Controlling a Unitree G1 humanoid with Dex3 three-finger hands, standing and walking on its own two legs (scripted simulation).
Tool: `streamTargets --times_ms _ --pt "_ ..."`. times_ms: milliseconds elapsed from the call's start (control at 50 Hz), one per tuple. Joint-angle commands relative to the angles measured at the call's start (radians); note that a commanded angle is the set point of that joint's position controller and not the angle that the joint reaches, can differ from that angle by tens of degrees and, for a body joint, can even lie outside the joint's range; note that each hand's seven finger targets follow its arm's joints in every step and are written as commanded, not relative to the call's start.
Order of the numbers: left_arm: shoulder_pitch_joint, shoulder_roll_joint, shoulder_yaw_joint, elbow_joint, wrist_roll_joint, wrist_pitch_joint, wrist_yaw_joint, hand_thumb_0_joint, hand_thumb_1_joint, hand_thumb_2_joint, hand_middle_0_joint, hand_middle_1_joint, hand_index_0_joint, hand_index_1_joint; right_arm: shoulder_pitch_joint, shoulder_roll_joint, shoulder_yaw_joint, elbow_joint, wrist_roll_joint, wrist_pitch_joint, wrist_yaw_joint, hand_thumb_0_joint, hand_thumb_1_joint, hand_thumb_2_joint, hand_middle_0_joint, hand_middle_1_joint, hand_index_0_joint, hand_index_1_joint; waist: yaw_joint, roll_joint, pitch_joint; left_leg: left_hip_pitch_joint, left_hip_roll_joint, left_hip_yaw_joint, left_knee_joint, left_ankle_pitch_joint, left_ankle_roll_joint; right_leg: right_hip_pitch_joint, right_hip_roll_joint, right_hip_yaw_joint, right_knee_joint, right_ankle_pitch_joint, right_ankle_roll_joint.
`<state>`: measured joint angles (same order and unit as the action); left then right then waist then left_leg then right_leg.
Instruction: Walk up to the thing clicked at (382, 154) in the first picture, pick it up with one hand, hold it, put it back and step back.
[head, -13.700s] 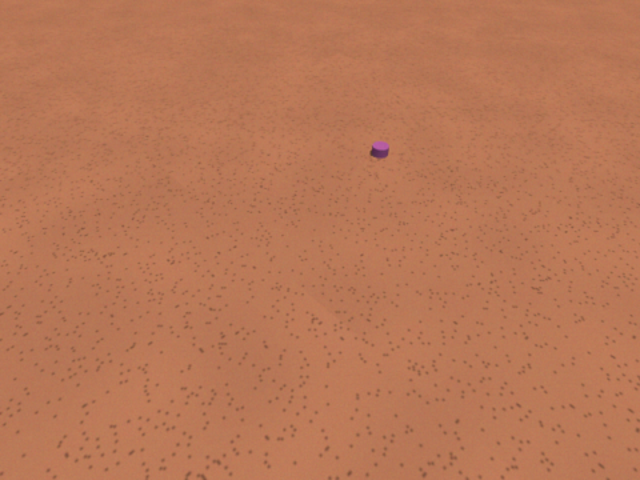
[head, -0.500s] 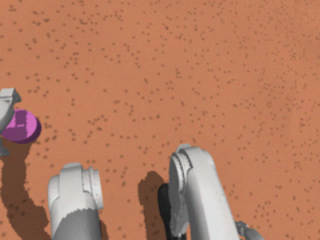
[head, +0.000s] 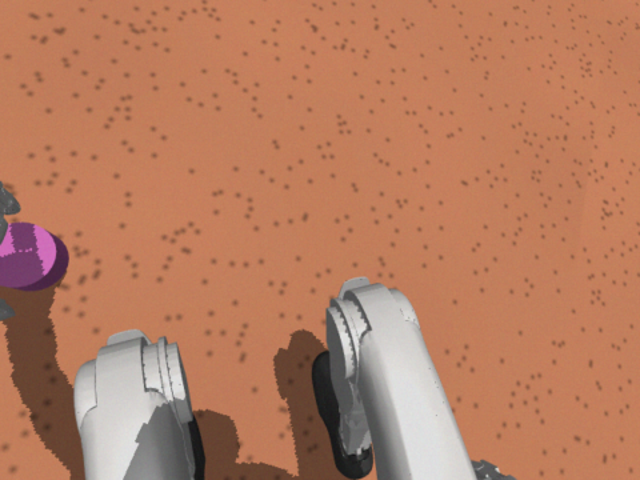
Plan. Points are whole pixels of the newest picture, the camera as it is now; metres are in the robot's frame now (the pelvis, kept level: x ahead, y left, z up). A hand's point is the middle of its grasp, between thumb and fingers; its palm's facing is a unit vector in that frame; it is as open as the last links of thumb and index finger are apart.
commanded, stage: approach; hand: left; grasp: from above
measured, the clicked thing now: (26, 257) +0.46 +0.32 -0.30
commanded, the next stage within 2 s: rest palm in 0.08 s
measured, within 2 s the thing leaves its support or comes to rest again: neither
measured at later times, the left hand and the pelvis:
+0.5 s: hand (10, 237) +0.46 +0.30 -0.21, palm faces -0.46 -0.10 -0.88, open 14.1 cm; pelvis +0.00 +0.01 -0.01, yaw -1 degrees
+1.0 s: hand (25, 253) +0.45 +0.30 -0.25, palm faces -0.45 -0.12 -0.89, open 14.1 cm; pelvis +0.00 +0.01 -0.03, yaw -4 degrees
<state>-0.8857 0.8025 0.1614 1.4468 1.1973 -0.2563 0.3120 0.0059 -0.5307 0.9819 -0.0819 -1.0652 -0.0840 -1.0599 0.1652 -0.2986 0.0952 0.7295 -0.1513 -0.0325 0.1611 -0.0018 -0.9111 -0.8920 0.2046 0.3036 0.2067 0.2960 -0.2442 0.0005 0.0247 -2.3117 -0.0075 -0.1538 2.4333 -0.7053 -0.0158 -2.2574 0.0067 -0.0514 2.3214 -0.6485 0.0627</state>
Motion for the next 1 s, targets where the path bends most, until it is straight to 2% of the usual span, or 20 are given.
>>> streamTargets --times_ms 0,100,160,200,260,320,340,440,500,540,620,660,700,720,740,840,860,880,940,980 --pt "-0.25 0.254 0.016 -0.263 0.019 -0.128 0.078 0.0 -0.542 0.995 -0.063 -1.069 -0.073 -1.057 0.171 -0.248 -0.107 -0.008 -0.008 0.003 -0.014 0.0 -0.902 -0.895 0.2 0.3 0.2 0.3 0.012 0.278 -0.738 0.475 -0.016 0.106 -0.218 0.175 0.031 0.368 0.032 -0.102 -0.203 0.154 -0.098" --pt "-0.352 0.188 -0.032 -0.263 0.073 -0.153 0.193 0.0 -0.529 1.053 -0.073 -1.079 -0.075 -1.075 0.158 -0.246 -0.131 0.027 -0.023 -0.007 -0.022 0.0 -0.9 -0.895 0.2 0.3 0.2 0.3 -0.032 0.324 -0.705 0.528 -0.009 0.098 -0.233 0.131 0.026 0.256 0.029 -0.114 -0.195 0.121 -0.095" --pt "-0.419 0.203 -0.032 -0.212 0.115 -0.104 0.259 0.0 -0.515 1.145 -0.094 -1.117 -0.086 -1.124 0.15 -0.258 -0.134 0.056 -0.03 -0.021 -0.027 0.0 -0.902 -0.896 0.2 0.3 0.2 0.3 -0.039 0.359 -0.706 0.584 -0.008 0.096 -0.248 0.14 0.02 0.202 0.021 -0.131 -0.171 0.132 -0.088" --pt "-0.451 0.188 -0.044 -0.144 0.132 -0.057 0.281 0.0 -0.567 1.057 -0.067 -0.997 -0.049 -1.015 0.146 -0.262 -0.133 0.066 -0.029 -0.025 -0.029 0.0 -0.898 -0.901 0.2 0.3 0.2 0.3 -0.044 0.381 -0.705 0.596 -0.007 0.092 -0.263 0.148 0.02 0.175 0.019 -0.137 -0.16 0.146 -0.085" --pt "-0.488 0.172 -0.068 0.036 0.149 0.008 0.285 0.0 -0.558 1.032 -0.061 -0.994 -0.048 -1.007 0.145 -0.263 -0.106 0.076 -0.036 -0.034 -0.025 0.0 -0.895 -0.899 0.2 0.3 0.2 0.3 -0.081 0.334 -0.652 0.53 -0.01 0.083 -0.253 0.156 0.03 0.16 0.018 -0.142 -0.155 0.164 -0.08" --pt "-0.444 0.175 -0.085 0.181 0.148 0.057 0.258 0.0 -0.522 0.994 -0.059 -1.026 -0.062 -1.022 0.139 -0.266 -0.076 0.056 -0.044 -0.049 -0.017 0.0 -0.892 -0.897 0.2 0.3 0.2 0.3 -0.09 0.296 -0.586 0.476 -0.015 0.083 -0.243 0.149 0.039 0.175 0.02 -0.141 -0.153 0.162 -0.08" --pt "-0.403 0.184 -0.081 0.21 0.137 0.071 0.249 0.0 -0.524 0.996 -0.06 -1.03 -0.063 -1.026 0.124 -0.272 -0.067 0.044 -0.041 -0.051 -0.016 0.0 -0.892 -0.897 0.2 0.3 0.2 0.3 -0.073 0.296 -0.586 0.466 -0.016 0.08 -0.25 0.157 0.039 0.19 0.02 -0.142 -0.149 0.169 -0.08" --pt "-0.352 0.276 -0.038 0.133 0.094 0.085 0.195 0.0 -0.507 0.963 -0.058 -1.047 -0.071 -1.033 0.111 -0.275 -0.045 -0.018 -0.037 -0.061 -0.003 0.0 -0.892 -0.897 0.2 0.3 0.2 0.3 -0.045 0.314 -0.662 0.479 -0.02 0.093 -0.235 0.207 0.041 0.293 0.025 -0.129 -0.144 0.21 -0.087" --pt "-0.356 0.358 0.031 0.062 0.079 0.059 0.194 0.0 -0.523 0.969 -0.056 -1.029 -0.064 -1.02 0.137 -0.287 -0.04 -0.03 -0.038 -0.056 -0.002 0.0 -0.894 -0.898 0.2 0.3 0.2 0.3 -0.055 0.308 -0.705 0.464 -0.013 0.097 -0.208 0.258 0.043 0.367 0.026 -0.126 -0.142 0.26 -0.085" --pt "-0.372 0.329 0.015 0.031 0.075 0.03 0.19 0.0 -0.545 0.989 -0.056 -1.009 -0.054 -1.01 0.133 -0.28 -0.03 -0.036 -0.045 -0.059 0.001 0.0 -0.893 -0.898 0.2 0.3 0.2 0.3 -0.073 0.319 -0.69 0.468 -0.011 0.091 -0.198 0.253 0.04 0.355 0.03 -0.13 -0.14 0.256 -0.085" --pt "-0.346 0.399 0.063 0.018 0.089 -0.031 0.215 0.0 -0.555 1.003 -0.059 -0.997 -0.051 -1.004 0.157 -0.29 -0.024 -0.017 -0.064 -0.06 0.005 0.0 -0.893 -0.898 0.2 0.3 0.2 0.3 -0.071 0.328 -0.685 0.446 -0.005 0.089 -0.177 0.223 0.039 0.382 0.039 -0.133 -0.146 0.236 -0.085" --pt "-0.348 0.387 0.052 0.05 0.099 -0.056 0.226 0.0 -0.553 1.006 -0.059 -0.997 -0.051 -1.004 0.165 -0.288 -0.015 -0.009 -0.082 -0.062 0.011 0.0 -0.892 -0.898 0.2 0.3 0.2 0.3 -0.096 0.324 -0.646 0.429 0.0 0.085 -0.161 0.185 0.039 0.36 0.042 -0.139 -0.144 0.204 -0.085" --pt "-0.342 0.328 0.002 0.036 0.098 -0.075 0.239 0.0 -0.571 1.029 -0.058 -0.976 -0.042 -0.991 0.168 -0.277 -0.003 0.008 -0.085 -0.067 0.015 0.0 -0.89 -0.898 0.2 0.3 0.2 0.3 -0.088 0.351 -0.655 0.468 -0.001 0.081 -0.166 0.192 0.033 0.342 0.046 -0.147 -0.141 0.208 -0.085" --pt "-0.351 0.377 0.031 0.039 0.107 -0.083 0.249 0.0 -0.555 1.018 -0.06 -0.989 -0.049 -0.999 0.165 -0.293 -0.004 0.0 -0.096 -0.071 0.016 0.0 -0.889 -0.897 0.2 0.3 0.2 0.3 -0.104 0.355 -0.661 0.472 0.002 0.076 -0.158 0.204 0.033 0.351 0.05 -0.155 -0.137 0.222 -0.082" --pt "-0.339 0.36 0.016 0.054 0.106 -0.086 0.258 0.0 -0.56 1.035 -0.061 -0.976 -0.045 -0.991 0.17 -0.294 0.001 0.01 -0.096 -0.075 0.017 0.0 -0.887 -0.896 0.2 0.3 0.2 0.3 -0.097 0.35 -0.646 0.477 0.001 0.075 -0.157 0.198 0.031 0.332 0.048 -0.16 -0.134 0.213 -0.082" --pt "-0.343 0.38 0.022 0.115 0.141 -0.082 0.319 0.0 -0.526 1.046 -0.07 -1.007 -0.06 -1.016 0.153 -0.313 0.011 0.017 -0.117 -0.097 0.032 0.0 -0.888 -0.896 0.2 0.3 0.2 0.3 -0.107 0.371 -0.586 0.48 0.005 0.064 -0.164 0.191 0.024 0.293 0.055 -0.183 -0.117 0.213 -0.083" --pt "-0.332 0.361 -0.006 0.159 0.148 -0.071 0.326 0.0 -0.53 1.021 -0.066 -0.996 -0.058 -1.002 0.14 -0.308 0.019 0.015 -0.121 -0.105 0.039 0.0 -0.889 -0.897 0.2 0.3 0.2 0.3 -0.112 0.375 -0.555 0.461 0.006 0.067 -0.159 0.17 0.025 0.282 0.056 -0.179 -0.112 0.198 -0.084" --pt "-0.345 0.391 0.034 0.128 0.148 -0.07 0.34 0.0 -0.529 1.026 -0.065 -0.997 -0.057 -1.003 0.145 -0.319 0.016 0.014 -0.126 -0.107 0.04 0.0 -0.887 -0.896 0.2 0.3 0.2 0.3 -0.108 0.362 -0.572 0.468 0.007 0.059 -0.169 0.189 0.024 0.29 0.057 -0.192 -0.112 0.213 -0.08" --pt "-0.344 0.379 0.016 0.175 0.162 -0.046 0.361 0.0 -0.526 1.018 -0.063 -1.003 -0.058 -1.007 0.118 -0.322 0.018 0.01 -0.132 -0.124 0.051 0.0 -0.888 -0.897 0.2 0.3 0.2 0.3 -0.116 0.387 -0.557 0.475 0.01 0.052 -0.167 0.184 0.02 0.268 0.058 -0.194 -0.095 0.211 -0.084" --pt "-0.357 0.406 0.039 0.187 0.169 -0.029 0.373 0.0 -0.531 1.025 -0.064 -0.994 -0.054 -1.001 0.135 -0.335 0.02 0.005 -0.134 -0.133 0.06 0.0 -0.888 -0.898 0.2 0.3 0.2 0.3 -0.133 0.373 -0.536 0.46 0.009 0.052 -0.156 0.193 0.025 0.277 0.053 -0.195 -0.093 0.225 -0.078"
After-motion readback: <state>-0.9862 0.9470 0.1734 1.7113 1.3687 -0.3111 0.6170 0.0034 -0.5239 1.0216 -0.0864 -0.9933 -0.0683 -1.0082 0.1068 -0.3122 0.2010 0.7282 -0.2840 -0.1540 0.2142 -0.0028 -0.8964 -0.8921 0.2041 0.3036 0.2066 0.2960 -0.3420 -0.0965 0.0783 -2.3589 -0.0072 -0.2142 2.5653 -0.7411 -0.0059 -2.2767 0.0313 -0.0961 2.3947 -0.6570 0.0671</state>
